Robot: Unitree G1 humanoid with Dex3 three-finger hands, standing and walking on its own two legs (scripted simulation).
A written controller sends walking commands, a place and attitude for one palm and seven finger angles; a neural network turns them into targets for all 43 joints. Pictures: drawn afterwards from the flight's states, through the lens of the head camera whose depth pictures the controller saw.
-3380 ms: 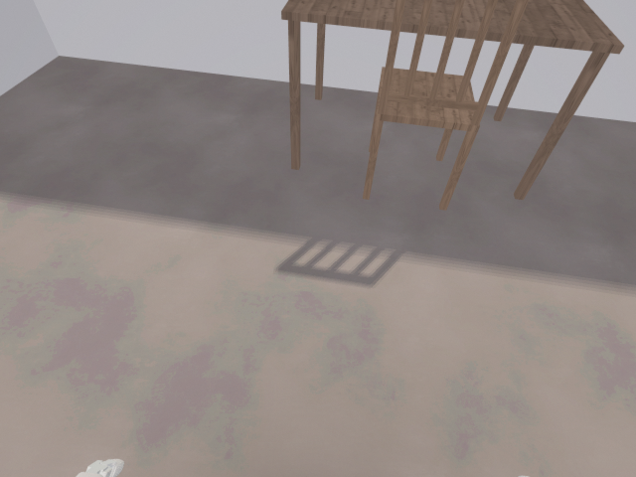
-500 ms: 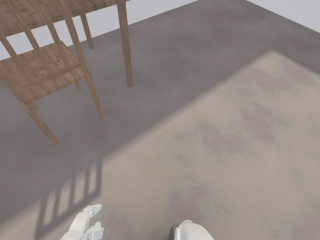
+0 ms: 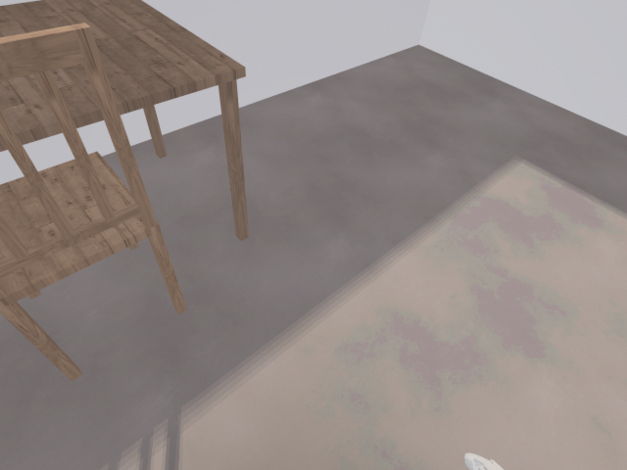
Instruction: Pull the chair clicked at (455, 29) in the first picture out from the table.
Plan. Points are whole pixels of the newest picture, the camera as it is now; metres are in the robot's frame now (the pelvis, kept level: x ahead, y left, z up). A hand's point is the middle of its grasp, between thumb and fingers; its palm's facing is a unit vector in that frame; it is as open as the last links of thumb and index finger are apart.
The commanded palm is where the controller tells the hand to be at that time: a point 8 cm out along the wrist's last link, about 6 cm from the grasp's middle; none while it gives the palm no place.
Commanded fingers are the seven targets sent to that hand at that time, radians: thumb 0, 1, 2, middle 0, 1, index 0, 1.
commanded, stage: walk to a spot facing it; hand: left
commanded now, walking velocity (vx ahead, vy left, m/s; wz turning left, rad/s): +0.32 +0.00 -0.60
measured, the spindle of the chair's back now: (30, 172) +0.60 +0.62 -0.04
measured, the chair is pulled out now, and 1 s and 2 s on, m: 0.00 0.00 0.00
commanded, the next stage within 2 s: turn to face it in 0.26 s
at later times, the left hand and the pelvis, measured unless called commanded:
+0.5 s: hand (278, 335) +0.37 +0.09 -0.16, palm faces -0.26 -0.94 -0.24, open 7.4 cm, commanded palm none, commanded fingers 0.00 0.90 0.90 -0.20 -0.30 -0.20 -0.30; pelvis +0.19 -0.06 -0.01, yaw -13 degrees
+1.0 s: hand (228, 360) +0.32 +0.17 -0.17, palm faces +0.07 -0.97 -0.22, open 7.3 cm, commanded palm none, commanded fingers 0.00 0.90 0.90 -0.20 -0.30 -0.20 -0.30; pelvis +0.25 -0.04 +0.01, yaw +1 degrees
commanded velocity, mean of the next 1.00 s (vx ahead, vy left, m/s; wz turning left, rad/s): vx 0.07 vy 0.00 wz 0.20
